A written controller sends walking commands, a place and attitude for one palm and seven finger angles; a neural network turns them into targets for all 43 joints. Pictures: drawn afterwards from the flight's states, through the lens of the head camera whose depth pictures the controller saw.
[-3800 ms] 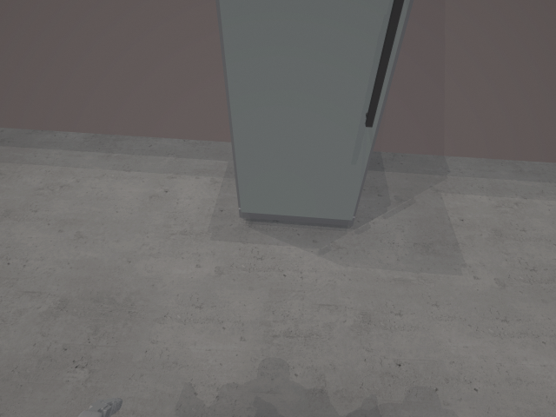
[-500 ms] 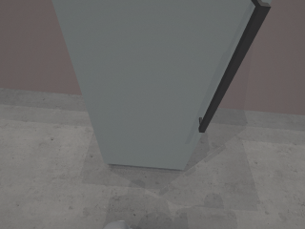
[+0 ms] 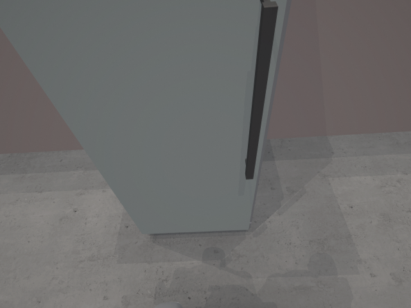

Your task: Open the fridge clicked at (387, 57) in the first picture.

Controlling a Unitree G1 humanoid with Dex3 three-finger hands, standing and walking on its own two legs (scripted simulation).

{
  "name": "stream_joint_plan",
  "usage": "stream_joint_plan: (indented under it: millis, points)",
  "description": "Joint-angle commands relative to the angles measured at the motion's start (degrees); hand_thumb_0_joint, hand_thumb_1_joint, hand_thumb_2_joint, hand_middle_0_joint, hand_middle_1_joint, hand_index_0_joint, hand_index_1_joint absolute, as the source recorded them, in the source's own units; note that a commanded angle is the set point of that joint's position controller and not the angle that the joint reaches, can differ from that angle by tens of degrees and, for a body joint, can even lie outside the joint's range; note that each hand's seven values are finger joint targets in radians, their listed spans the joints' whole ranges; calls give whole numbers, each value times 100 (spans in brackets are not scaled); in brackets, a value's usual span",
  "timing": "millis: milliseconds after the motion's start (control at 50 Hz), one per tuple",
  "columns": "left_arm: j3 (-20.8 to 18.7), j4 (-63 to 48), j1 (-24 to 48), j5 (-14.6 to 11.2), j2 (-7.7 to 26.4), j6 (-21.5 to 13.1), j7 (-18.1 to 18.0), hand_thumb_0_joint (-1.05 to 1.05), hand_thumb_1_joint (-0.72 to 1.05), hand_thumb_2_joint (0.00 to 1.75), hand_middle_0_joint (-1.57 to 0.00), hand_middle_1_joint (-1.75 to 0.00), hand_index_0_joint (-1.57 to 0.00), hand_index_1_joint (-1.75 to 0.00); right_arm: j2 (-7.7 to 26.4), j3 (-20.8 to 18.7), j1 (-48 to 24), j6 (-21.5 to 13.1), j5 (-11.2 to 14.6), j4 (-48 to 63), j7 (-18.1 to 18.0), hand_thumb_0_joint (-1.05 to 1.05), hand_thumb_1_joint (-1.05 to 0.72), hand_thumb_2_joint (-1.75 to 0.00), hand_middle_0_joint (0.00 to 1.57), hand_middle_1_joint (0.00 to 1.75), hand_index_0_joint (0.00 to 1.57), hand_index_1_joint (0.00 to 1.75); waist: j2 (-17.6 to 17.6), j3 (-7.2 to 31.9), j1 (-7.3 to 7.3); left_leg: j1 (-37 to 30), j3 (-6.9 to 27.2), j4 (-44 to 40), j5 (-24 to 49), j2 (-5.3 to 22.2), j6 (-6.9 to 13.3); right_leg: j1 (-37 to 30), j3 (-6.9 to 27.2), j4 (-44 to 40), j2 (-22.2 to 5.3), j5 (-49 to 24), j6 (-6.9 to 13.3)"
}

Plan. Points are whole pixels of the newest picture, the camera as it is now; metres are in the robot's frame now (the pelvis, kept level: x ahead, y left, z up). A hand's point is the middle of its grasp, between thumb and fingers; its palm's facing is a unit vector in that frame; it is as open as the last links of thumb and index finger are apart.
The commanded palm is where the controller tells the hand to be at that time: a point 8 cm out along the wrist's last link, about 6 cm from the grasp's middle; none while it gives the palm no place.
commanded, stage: come to a stop and stand still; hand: right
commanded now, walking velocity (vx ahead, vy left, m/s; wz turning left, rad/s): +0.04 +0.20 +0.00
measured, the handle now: (254, 111) +0.51 -0.10 +0.09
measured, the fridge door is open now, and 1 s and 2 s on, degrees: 0 0 0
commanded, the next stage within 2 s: look again from close up in 1.64 s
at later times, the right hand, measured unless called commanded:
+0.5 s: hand out of the picture -0.05 -0.14 -0.16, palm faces +0.03 +0.98 -0.21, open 7.4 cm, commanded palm none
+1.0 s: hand out of the picture -0.07 -0.16 -0.18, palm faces +0.07 +0.99 -0.14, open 7.4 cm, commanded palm none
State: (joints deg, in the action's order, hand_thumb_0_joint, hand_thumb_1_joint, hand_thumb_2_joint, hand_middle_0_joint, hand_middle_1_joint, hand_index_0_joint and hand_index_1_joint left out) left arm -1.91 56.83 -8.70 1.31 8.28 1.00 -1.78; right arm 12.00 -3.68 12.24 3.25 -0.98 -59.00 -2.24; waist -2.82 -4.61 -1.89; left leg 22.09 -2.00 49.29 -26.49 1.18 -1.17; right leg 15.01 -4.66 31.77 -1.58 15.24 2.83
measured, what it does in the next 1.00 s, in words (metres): steps on the spot: left foot, then right foot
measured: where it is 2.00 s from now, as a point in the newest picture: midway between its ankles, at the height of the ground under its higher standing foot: outside the picture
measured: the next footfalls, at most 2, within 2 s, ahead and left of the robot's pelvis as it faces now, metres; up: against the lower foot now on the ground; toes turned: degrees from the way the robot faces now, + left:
left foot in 0.42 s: -0.04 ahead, +0.12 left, +0.00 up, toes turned +4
right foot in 0.84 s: +0.01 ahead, -0.12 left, +0.00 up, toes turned -5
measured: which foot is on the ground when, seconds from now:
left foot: up 0.00-0.40, down 0.42-1.00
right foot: down 0.00-0.42, up 0.44-0.82, down 0.84-1.00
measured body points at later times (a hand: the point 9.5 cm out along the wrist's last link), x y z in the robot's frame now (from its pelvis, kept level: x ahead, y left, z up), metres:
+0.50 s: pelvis -0.06 +0.04 +0.01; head -0.08 +0.05 +0.46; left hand -0.11 +0.27 -0.16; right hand -0.05 -0.19 -0.14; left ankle -0.10 +0.14 -0.74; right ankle +0.00 -0.09 -0.71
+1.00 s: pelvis -0.03 -0.01 +0.00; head -0.01 -0.03 +0.45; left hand +0.02 +0.22 -0.15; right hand -0.07 -0.22 -0.17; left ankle -0.10 +0.14 -0.73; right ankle -0.03 -0.11 -0.74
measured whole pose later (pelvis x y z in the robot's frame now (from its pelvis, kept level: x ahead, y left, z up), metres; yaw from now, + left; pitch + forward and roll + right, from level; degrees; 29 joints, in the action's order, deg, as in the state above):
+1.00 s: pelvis -0.03 -0.01 +0.00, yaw +1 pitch -1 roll +0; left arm -1.4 62.6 -10.7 0.5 8.2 -0.8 -2.6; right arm 7.6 -1.1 18.7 1.0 -0.6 -66.7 -2.4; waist -3.0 -3.0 -2.5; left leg 5.7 -2.9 27.2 -20.4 5.2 -3.2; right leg 12.3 -6.7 29.3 -1.1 16.2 1.3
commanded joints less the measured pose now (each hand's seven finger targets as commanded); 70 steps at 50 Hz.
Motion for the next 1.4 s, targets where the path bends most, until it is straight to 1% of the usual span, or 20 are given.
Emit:
stream_joint_plan:
  millis: [0,200,340,360,400,420,480,540,660,740,780,820,880,1000,1080,1180,1220,1260,1320,1380]
  points:
    - [-126,-210,-175,1,941,-149,-155,0,90,90,-20,-30,-20,-30,325,-97,518,-83,-34,77,91,0,-90,-90,20,30,20,30,916,576,104,368,516,1170,320,31,-108,-572,1138,-1446,-1519,-2800,543]
    - [-270,130,-855,33,1085,-98,-106,0,90,90,-20,-30,-20,-30,191,-33,222,7,-54,126,196,0,-90,-90,20,30,20,30,1196,442,472,77,226,-259,40,142,-133,-816,1624,-2191,-1558,342,493]
    - [-307,324,-717,41,1063,-4,18,0,90,90,-20,-30,-20,-30,3,62,1317,-131,12,-347,181,0,-90,-90,20,30,20,30,1232,424,33,-1972,-528,-2769,673,-230,136,372,998,-2312,-889,1886,-55]
    - [-273,344,-711,9,880,15,37,0,90,90,-20,-30,-20,-30,126,40,1594,-159,-14,-442,149,0,-90,-90,20,30,20,30,861,322,-61,-2361,-337,-3234,705,-24,179,769,695,-1891,-597,1946,-246]
    - [-137,127,-547,-49,289,33,95,0,90,90,-20,-30,-20,-30,819,-54,1335,-215,-82,-272,53,0,-90,-90,20,30,20,30,-1335,-402,-106,-1487,2182,-4851,-2000,1961,832,1901,-70,470,85,1369,-473]
    - [-202,85,-435,23,542,79,119,0,90,90,-20,-30,-20,-30,769,-13,880,-222,-50,-65,23,0,-90,-90,20,30,20,30,-698,-680,25,-466,2167,-4971,-1957,2186,910,1582,302,1071,-102,1065,-409]
    - [-238,458,-1111,41,481,100,218,0,90,90,-20,-30,-20,-30,423,54,454,-437,14,-36,34,0,-90,-90,20,30,20,30,-617,-732,345,-361,1255,-4667,-552,1480,640,1384,326,1960,-154,74,-415]
    - [-205,488,-1292,22,410,26,226,0,90,90,-20,-30,-20,-30,251,114,877,-543,12,-147,56,0,-90,-90,20,30,20,30,-449,-625,242,-1019,710,-4254,614,1341,555,1618,222,2005,-209,-258,-526]
    - [-152,254,-794,-2,390,-2,151,0,90,90,-20,-30,-20,-30,169,103,1375,-540,-34,-348,8,0,-90,-90,20,30,20,30,-624,-291,-3,-1680,931,-3719,2161,1612,884,1581,248,1401,-305,214,-594]
    - [-65,291,-724,-78,192,-79,109,0,90,90,-20,-30,-20,-30,220,88,1224,-498,-66,-413,-4,0,-90,-90,20,30,20,30,-761,-33,28,-1325,621,-3181,3118,1396,801,334,41,93,-133,254,-534]
    - [-48,499,-1112,-96,242,-185,67,0,90,90,-20,-30,-20,-30,104,99,1086,-469,-16,-450,-6,0,-90,-90,20,30,20,30,-412,206,201,-1032,292,-2572,3030,947,446,-687,28,-883,-124,-925,-463]
    - [-93,608,-1346,-69,713,-285,-14,0,90,90,-20,-30,-20,-30,-191,160,1368,-424,29,-487,-24,0,-90,-90,20,30,20,30,715,743,150,-742,-14,-2175,1836,535,113,-1489,674,-578,-1003,-3190,-85]
    - [-59,659,-1058,-68,733,-222,-93,0,90,90,-20,-30,-20,-30,-256,198,1187,-307,15,-624,-42,0,-90,-90,20,30,20,30,1233,371,159,-897,-219,-2283,1206,429,-32,-1035,728,-833,-1100,-3402,85]
    - [-41,600,-752,-98,714,-222,-159,0,90,90,-20,-30,-20,-30,-54,224,1111,-266,24,-729,-15,0,-90,-90,20,30,20,30,671,477,180,-1256,-148,-2446,2207,477,-62,-1285,560,-770,-893,-4174,-40]
    - [-168,559,-774,-82,947,-159,-202,0,90,90,-20,-30,-20,-30,101,140,854,-154,-11,-508,25,0,-90,-90,20,30,20,30,799,412,251,-895,-235,-1944,1554,334,-77,-1362,811,-856,-1214,-4495,145]
    - [-228,446,-520,5,1025,-123,-179,0,90,90,-20,-30,-20,-30,84,64,541,-69,-27,-187,91,0,-90,-90,20,30,20,30,993,316,192,-633,9,-1043,-68,343,19,-674,1205,-1347,-1605,-2881,619]
    - [-207,367,-205,7,986,-104,-116,0,90,90,-20,-30,-20,-30,56,49,764,-116,-28,-236,114,0,-90,-90,20,30,20,30,1008,496,15,-1181,-94,-1861,748,295,32,-282,888,-1224,-1291,-1790,369]
    - [-162,334,-218,-61,691,-73,-50,0,90,90,-20,-30,-20,-30,362,36,776,-216,-65,-248,91,0,-90,-90,20,30,20,30,218,467,23,-1588,414,-2978,1583,663,127,214,415,-658,-682,-575,-109]
    - [-23,366,-251,-6,403,45,55,0,90,90,-20,-30,-20,-30,651,80,226,-327,-1,-110,63,0,-90,-90,20,30,20,30,-1076,-37,123,-536,1137,-4021,77,1353,569,9,137,-189,-308,520,-376]
    - [28,595,-584,6,429,-15,80,0,90,90,-20,-30,-20,-30,559,118,259,-382,15,-146,52,0,-90,-90,20,30,20,30,-423,-391,148,-702,1047,-3978,568,1260,632,96,153,-200,-332,21,-374]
